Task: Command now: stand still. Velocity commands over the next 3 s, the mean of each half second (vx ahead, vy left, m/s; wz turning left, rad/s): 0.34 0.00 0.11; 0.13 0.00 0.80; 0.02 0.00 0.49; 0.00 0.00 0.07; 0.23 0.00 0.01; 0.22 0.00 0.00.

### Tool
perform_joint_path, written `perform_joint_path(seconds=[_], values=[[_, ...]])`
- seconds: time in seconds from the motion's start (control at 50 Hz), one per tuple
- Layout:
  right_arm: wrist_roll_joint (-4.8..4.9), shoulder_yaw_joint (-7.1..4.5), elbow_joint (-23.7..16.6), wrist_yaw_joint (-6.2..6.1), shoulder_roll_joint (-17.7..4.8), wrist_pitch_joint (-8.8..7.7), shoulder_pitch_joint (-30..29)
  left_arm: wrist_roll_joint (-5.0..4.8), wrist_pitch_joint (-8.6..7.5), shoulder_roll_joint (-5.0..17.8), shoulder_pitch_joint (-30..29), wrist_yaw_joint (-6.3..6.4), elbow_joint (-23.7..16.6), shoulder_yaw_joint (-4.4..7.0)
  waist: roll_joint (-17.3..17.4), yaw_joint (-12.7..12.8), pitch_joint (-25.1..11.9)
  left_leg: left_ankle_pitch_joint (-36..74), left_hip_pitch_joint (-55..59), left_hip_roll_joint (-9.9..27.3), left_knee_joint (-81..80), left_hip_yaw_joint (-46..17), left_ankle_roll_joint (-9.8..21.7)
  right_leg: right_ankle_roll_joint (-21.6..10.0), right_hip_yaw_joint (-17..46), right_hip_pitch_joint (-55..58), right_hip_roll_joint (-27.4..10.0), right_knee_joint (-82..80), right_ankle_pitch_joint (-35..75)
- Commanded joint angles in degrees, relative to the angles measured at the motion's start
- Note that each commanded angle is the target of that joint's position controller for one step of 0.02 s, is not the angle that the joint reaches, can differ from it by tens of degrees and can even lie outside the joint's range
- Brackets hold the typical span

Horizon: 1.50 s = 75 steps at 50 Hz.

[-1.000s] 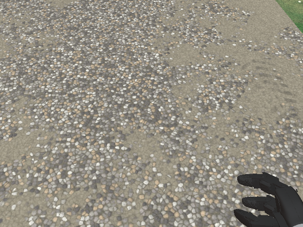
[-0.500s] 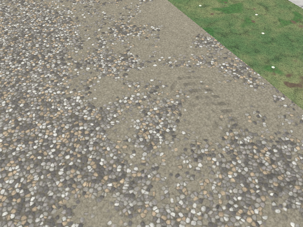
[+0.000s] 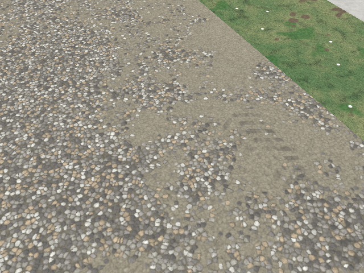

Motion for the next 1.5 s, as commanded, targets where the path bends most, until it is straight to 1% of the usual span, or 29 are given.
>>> perform_joint_path(seconds=[0.02,0.08,0.12,0.14,0.18,0.2,0.32,0.36,0.38,0.4,0.42,0.46,0.52,0.66,0.78,0.8,0.82,0.84,0.88,0.9,0.94,1.06,1.32,1.36,1.38,1.4,1.42,1.46,1.5], values=[[-0.03,-0.85,0.0,-0.26,-5.0,-0.35,2.9,-0.04,-0.38,5.4,0.4,0.27,-0.5,1.04,0.2,-0.2,-0.4,6.7,-3.1,5.6,-5.3,-5.5,2.0,-2.0,6.8,3.6,-6.3,-3.7,10.0],[-0.04,-0.63,1.4,-0.34,-4.6,-0.41,3.0,-0.09,-0.22,5.2,1.1,0.35,1.4,0.98,0.2,0.0,0.3,6.2,-3.2,5.7,-5.9,-5.7,2.1,-1.7,6.7,3.9,-6.3,-4.3,9.0],[-0.38,-1.36,2.1,0.15,-6.6,-0.18,5.2,0.23,0.34,6.4,2.6,-0.07,2.3,1.70,2.6,-0.7,0.3,-20.2,-3.7,4.9,-7.8,-7.9,4.6,-2.9,4.1,0.0,-2.1,-1.6,-20.3],[-0.47,-1.95,2.1,0.53,-8.3,-0.01,7.1,0.61,0.53,7.3,-0.4,-0.66,0.9,2.10,3.9,-2.3,4.4,-31.9,-3.8,7.7,-11.1,-12.9,7.1,-3.3,3.9,-8.2,-1.4,1.2,-27.7],[-0.07,-3.23,3.5,0.49,-10.3,-0.58,9.1,0.74,-0.32,3.6,-9.3,-2.14,-3.9,1.33,11.1,-4.2,11.9,-34.6,-0.5,19.6,-21.9,-26.0,12.7,-1.4,-4.2,-20.2,-2.0,14.8,-11.6],[-0.43,-3.28,3.5,0.55,-9.0,-1.26,9.1,1.11,-0.92,5.1,-10.4,-2.49,-4.5,1.93,7.4,-4.0,11.4,-28.7,1.6,21.0,-23.2,-26.9,13.3,-0.9,-2.7,-23.8,-4.3,19.3,-10.0],[0.22,-4.28,2.2,1.33,-9.0,-4.65,2.5,0.54,-2.94,3.7,-4.2,-4.32,-4.3,2.73,8.6,1.3,6.7,-17.3,-6.5,13.4,-20.1,-10.6,9.7,-1.1,-6.9,-5.1,-4.0,9.6,-8.6],[-0.11,-4.24,3.0,1.52,-7.9,-4.32,3.8,0.84,-3.55,3.1,4.2,-3.40,-1.3,3.22,3.2,4.2,7.1,-11.4,-15.1,10.5,-10.5,-8.8,9.8,-0.6,-9.4,10.0,-0.6,1.0,-5.7],[-0.59,-3.67,2.8,1.63,-6.3,-4.54,4.2,1.14,-4.49,5.4,12.7,-2.31,1.3,4.25,-1.7,7.4,3.1,-1.2,-20.1,7.2,1.6,-6.2,8.5,-0.8,-5.5,21.8,-2.3,-2.2,-6.4],[-0.18,-2.26,0.0,1.96,-1.4,-4.86,2.7,2.57,-5.39,12.4,21.4,-1.05,2.1,5.74,-15.5,10.2,-3.3,-5.4,-28.1,0.0,23.9,0.8,5.0,-3.5,16.7,30.1,-20.0,-12.6,-21.0],[-0.56,-2.79,-2.0,1.71,-2.7,-4.60,1.6,2.36,-5.06,15.5,21.4,-0.42,2.1,5.97,-16.7,7.9,-3.5,-14.7,-33.8,-2.8,37.3,-0.8,5.0,-7.9,31.7,24.3,-28.6,-17.5,-16.7],[-0.27,-3.41,-1.4,2.20,-4.3,-3.52,0.5,1.51,-5.20,8.7,8.8,-0.54,-1.9,4.09,-2.5,1.9,1.9,-6.8,-31.4,4.6,42.7,-4.9,5.3,-7.4,16.4,13.7,-25.2,-13.3,-0.5],[-0.71,-3.88,-1.3,2.89,-3.1,-1.48,1.4,1.01,-5.37,4.6,5.6,0.10,-3.4,2.65,-5.3,-0.7,2.0,0.0,-27.7,5.5,42.4,-1.3,3.0,-3.8,-1.3,9.8,-19.5,-11.4,24.4],[-1.00,-2.67,-8.4,4.98,0.2,0.80,-8.6,0.39,-4.26,5.7,4.7,1.59,-4.2,2.77,-7.3,-1.2,2.4,11.4,-23.9,3.1,21.5,4.9,2.3,-4.1,-15.9,7.8,-17.6,-6.7,33.3],[-1.29,-4.67,-9.3,3.85,-4.8,0.63,-0.1,-1.00,-2.41,9.4,3.0,0.49,-6.5,4.80,-4.6,-4.5,-5.5,4.0,-9.0,-2.9,11.9,8.4,8.5,-2.5,-17.6,10.1,-20.3,18.4,42.6],[-1.73,-5.63,-8.4,2.99,-6.8,-0.27,5.5,-1.30,-2.00,10.0,2.2,-0.20,-7.1,4.97,-0.5,-8.2,-8.4,9.6,0.0,-2.4,4.8,4.1,10.6,0.0,-17.6,4.0,-18.7,32.1,31.2],[-1.09,-7.14,-9.3,2.02,-14.1,-0.56,2.7,0.06,-1.90,4.3,4.6,-1.19,-8.8,3.74,11.1,-3.5,-7.6,35.0,5.9,10.7,3.6,-15.6,14.0,2.9,-17.1,-10.2,-10.1,47.1,-20.3],[0.18,-8.85,-11.1,2.45,-19.5,0.61,3.6,0.95,-0.87,4.8,5.1,-1.27,-12.5,3.78,12.6,-3.8,-16.0,31.7,14.1,19.3,-3.2,-41.8,26.6,5.7,-4.6,-22.7,-0.3,59.9,-31.2],[0.85,-7.61,-13.1,2.03,-13.8,1.84,-1.9,1.19,-1.01,6.7,-0.5,-0.64,-13.0,3.57,0.3,-3.0,-6.0,7.0,3.4,17.9,-9.6,-35.2,23.1,4.9,1.6,-25.6,-5.4,54.0,-22.4],[0.81,-6.62,-13.2,1.70,-11.0,1.93,-4.7,0.89,-1.21,6.9,-2.2,-0.07,-12.9,3.70,-1.7,-0.9,-1.4,7.4,-2.4,14.1,-10.5,-30.0,19.6,4.9,1.8,-24.2,-6.9,48.1,-17.8],[0.76,-6.00,-13.9,1.23,-8.9,1.49,-6.3,2.03,0.13,7.1,-0.8,0.39,-12.6,3.71,0.3,0.6,-2.7,16.3,-6.6,9.1,-8.7,-23.1,15.6,5.4,1.7,-17.9,-7.3,42.0,-13.9],[0.19,-7.47,-15.4,1.97,-13.4,1.50,-3.3,1.44,2.23,6.3,-4.7,0.17,-15.5,2.97,2.3,-1.2,-5.6,10.0,-6.1,5.1,-7.5,-26.2,12.0,6.5,2.9,-18.3,-4.7,32.4,-10.7],[-0.92,-5.65,-16.0,2.13,-11.8,1.93,-3.1,-0.40,0.86,7.8,-2.2,0.18,-16.7,2.51,6.8,-1.7,-5.3,19.7,-4.2,6.4,-3.9,-31.2,10.9,1.6,1.0,-5.2,-0.8,12.1,-13.4],[0.04,-5.03,-15.7,1.73,-11.1,2.01,-4.5,-0.01,0.25,7.1,2.1,0.58,-15.6,2.24,5.3,1.1,-4.7,16.9,-7.2,4.1,-1.4,-30.3,7.9,0.2,0.6,3.5,-0.8,-3.2,-5.1],[0.35,-4.34,-15.7,1.46,-9.1,1.71,-3.2,0.84,-0.15,9.3,1.1,1.01,-16.0,2.54,0.2,0.0,-4.1,8.4,-10.5,0.8,2.5,-27.3,4.7,-1.0,7.2,6.8,-6.5,-9.6,-4.1],[0.87,-3.38,-16.0,1.47,-5.9,1.26,0.1,1.53,-0.23,13.2,-2.5,1.17,-18.1,2.80,-10.9,-2.6,-5.0,-5.6,-16.5,-6.6,11.5,-17.6,1.5,-5.3,22.3,10.0,-20.0,-14.0,0.8],[-0.22,-4.61,-15.7,1.09,-10.6,1.30,-2.4,1.71,-0.08,13.7,-2.6,0.57,-17.7,2.94,-10.2,-0.6,-2.6,-14.7,-16.7,-9.7,19.4,-11.7,0.8,-11.6,25.8,2.2,-24.2,-12.3,9.9],[-0.32,-4.69,-14.3,1.45,-10.3,1.35,-2.3,0.54,-0.57,9.0,-3.6,-0.17,-16.9,1.73,-5.2,-2.0,-1.1,-10.4,-14.4,-6.8,26.6,-12.7,-0.4,-11.4,18.2,0.9,-19.0,-10.4,14.1],[-0.21,-4.32,-12.8,2.02,-9.2,1.78,-1.1,0.61,-0.70,8.8,-4.0,0.02,-16.6,1.62,-8.2,-2.1,-1.8,-7.8,-15.0,-7.0,28.4,-11.9,-1.7,-8.5,11.8,4.7,-14.1,-8.0,20.5]])
Next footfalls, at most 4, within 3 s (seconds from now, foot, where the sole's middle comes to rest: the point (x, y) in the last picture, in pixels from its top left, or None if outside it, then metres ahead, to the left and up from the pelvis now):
0.38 right None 0.15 -0.14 -0.78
0.80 left None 0.32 0.07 -0.78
1.38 right None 0.41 -0.08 -0.78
1.72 left None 0.24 0.04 -0.78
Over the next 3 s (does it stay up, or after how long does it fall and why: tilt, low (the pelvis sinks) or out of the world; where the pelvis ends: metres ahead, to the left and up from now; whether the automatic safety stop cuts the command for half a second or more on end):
stays up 0.48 0.08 -0.01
